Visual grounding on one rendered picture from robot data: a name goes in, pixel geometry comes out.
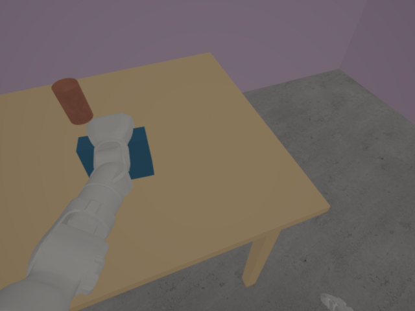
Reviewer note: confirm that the robot left upper arm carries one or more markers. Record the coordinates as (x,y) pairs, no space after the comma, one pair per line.
(69,264)

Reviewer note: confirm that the table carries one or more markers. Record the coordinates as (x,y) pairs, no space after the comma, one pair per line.
(221,177)

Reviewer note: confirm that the robot right hand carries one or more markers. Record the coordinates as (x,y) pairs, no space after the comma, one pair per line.
(333,303)

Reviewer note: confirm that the robot left hand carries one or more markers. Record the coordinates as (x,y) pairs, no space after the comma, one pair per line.
(119,126)

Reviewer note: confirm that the robot left forearm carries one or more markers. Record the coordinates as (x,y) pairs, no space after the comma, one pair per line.
(95,207)

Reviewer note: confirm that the sponge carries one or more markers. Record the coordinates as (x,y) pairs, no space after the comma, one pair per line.
(140,157)

